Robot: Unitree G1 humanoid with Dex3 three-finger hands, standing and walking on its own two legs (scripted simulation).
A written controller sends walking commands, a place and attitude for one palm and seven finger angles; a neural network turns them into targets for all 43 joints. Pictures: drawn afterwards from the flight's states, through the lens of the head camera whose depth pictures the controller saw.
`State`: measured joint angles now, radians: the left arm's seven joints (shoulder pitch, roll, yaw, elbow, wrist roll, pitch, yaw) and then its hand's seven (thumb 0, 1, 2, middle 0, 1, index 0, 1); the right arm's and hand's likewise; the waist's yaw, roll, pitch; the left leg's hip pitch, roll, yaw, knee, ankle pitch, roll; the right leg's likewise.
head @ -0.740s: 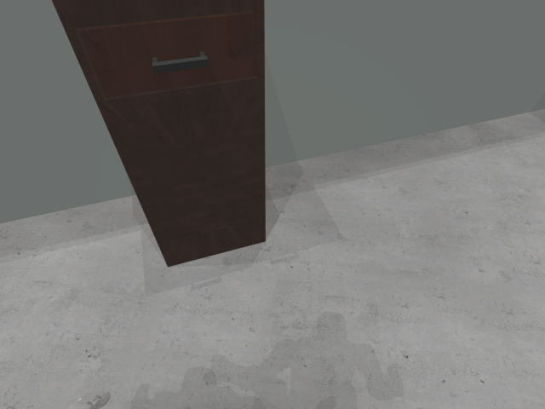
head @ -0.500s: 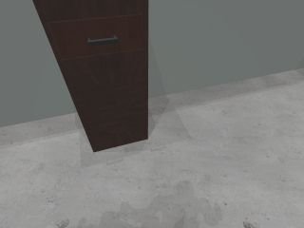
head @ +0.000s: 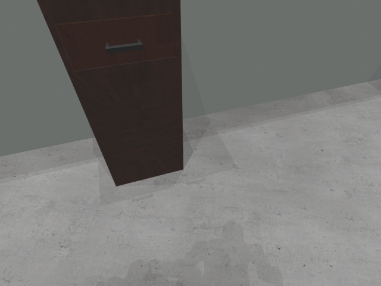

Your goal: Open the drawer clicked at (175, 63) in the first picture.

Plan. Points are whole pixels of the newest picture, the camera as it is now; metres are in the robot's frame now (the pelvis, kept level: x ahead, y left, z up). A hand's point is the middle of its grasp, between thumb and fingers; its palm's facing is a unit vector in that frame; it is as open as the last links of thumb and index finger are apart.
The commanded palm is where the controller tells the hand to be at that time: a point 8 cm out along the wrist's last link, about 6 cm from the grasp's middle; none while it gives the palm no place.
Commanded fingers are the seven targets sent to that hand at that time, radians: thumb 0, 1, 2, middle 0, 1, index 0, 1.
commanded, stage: stand and wait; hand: left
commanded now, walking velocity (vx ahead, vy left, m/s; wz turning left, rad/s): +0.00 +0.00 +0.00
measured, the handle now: (124, 45) +0.84 +0.29 +0.10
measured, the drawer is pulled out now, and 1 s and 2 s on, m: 0.00 0.00 0.00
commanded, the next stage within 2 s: look at it before walking up in 0.12 s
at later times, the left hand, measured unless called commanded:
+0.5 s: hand out of the picture +0.07 +0.24 -0.16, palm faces -0.03 -0.94 -0.33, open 7.4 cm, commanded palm none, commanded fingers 0.00 0.90 0.90 -0.20 -0.30 -0.20 -0.30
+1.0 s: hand out of the picture +0.07 +0.24 -0.16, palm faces +0.03 -0.95 -0.32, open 7.4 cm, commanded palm none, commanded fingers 0.00 0.90 0.90 -0.20 -0.30 -0.20 -0.30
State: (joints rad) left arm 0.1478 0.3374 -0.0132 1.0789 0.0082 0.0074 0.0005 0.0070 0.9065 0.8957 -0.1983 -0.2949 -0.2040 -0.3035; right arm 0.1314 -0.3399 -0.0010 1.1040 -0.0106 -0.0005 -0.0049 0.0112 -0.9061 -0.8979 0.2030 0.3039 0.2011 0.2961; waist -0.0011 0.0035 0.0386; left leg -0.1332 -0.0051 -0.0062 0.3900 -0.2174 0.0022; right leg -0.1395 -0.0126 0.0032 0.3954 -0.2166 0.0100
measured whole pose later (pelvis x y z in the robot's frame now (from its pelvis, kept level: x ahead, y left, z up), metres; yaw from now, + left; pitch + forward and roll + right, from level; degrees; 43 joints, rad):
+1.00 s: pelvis +0.00 +0.00 +0.00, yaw +3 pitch -1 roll +0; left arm 0.13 0.31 0.00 1.05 0.01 0.03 0.02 0.01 0.91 0.90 -0.20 -0.29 -0.20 -0.30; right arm 0.13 -0.31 0.00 1.08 -0.01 0.02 -0.01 0.01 -0.91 -0.90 0.20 0.30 0.20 0.30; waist -0.01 0.00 0.04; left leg -0.20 -0.02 -0.05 0.45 -0.23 0.00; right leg -0.18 -0.03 -0.04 0.45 -0.25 0.01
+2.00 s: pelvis +0.01 +0.00 +0.00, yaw +19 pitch +0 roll -1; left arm 0.49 0.09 0.01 1.13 0.03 -0.03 0.02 0.01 0.91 0.90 -0.20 -0.29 -0.20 -0.30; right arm 0.29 -0.20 -0.09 1.08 -0.04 0.03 0.00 0.01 -0.91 -0.90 0.20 0.30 0.20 0.30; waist 0.01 0.03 -0.03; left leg -0.51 0.10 0.04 0.98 -0.27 -0.02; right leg -0.04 0.04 -0.06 0.32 -0.28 -0.05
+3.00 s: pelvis +0.38 -0.02 -0.01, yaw +14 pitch -1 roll -3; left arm 0.30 0.12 0.01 1.11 0.02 -0.04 0.03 0.00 0.93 0.90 -0.19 -0.29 -0.20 -0.30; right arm 0.15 -0.16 -0.04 1.03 -0.02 -0.01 -0.03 0.01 -0.91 -0.90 0.19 0.30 0.19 0.29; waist 0.01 0.03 0.02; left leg -0.42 0.09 0.08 0.73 -0.27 -0.01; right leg -0.13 0.07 -0.20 0.40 -0.26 -0.08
